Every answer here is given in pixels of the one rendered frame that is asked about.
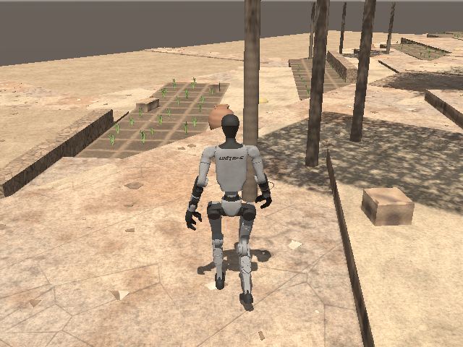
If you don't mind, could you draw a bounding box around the left robot forearm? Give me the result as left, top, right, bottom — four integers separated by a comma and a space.
187, 176, 203, 212

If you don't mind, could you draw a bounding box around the right robot forearm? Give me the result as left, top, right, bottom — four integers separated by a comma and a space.
259, 173, 271, 198

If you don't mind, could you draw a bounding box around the left robot hand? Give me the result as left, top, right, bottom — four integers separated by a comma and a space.
185, 210, 202, 231

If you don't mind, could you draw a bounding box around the robot left shin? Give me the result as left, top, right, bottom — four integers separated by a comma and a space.
212, 234, 223, 280

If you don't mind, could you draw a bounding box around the robot left upper arm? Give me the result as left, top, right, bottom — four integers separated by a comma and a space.
197, 146, 216, 187

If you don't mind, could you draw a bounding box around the robot right upper arm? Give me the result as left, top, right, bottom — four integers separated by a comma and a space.
246, 145, 266, 184

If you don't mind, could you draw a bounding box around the robot right shin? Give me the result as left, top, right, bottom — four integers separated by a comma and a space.
239, 244, 251, 295

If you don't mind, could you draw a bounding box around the robot shin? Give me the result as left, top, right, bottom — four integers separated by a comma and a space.
239, 244, 251, 295
212, 234, 223, 280

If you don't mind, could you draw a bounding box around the right robot hand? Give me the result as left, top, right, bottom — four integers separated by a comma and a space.
255, 195, 272, 209

